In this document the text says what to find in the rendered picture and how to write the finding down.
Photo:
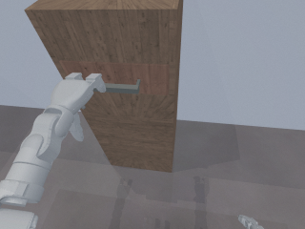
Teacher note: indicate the robot left upper arm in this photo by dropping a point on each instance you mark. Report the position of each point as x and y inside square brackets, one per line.
[17, 219]

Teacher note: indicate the robot right hand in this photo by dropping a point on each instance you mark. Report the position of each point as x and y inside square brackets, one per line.
[249, 223]

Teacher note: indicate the handle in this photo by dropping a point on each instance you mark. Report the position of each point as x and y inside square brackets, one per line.
[122, 88]

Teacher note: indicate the left robot forearm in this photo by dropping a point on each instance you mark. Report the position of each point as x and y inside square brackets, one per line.
[28, 173]

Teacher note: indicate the cabinet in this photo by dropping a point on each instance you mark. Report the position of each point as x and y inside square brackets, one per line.
[134, 130]

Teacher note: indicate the drawer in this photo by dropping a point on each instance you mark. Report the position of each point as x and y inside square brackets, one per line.
[154, 78]

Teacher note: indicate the robot left hand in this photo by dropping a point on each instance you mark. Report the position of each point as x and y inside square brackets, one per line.
[73, 93]

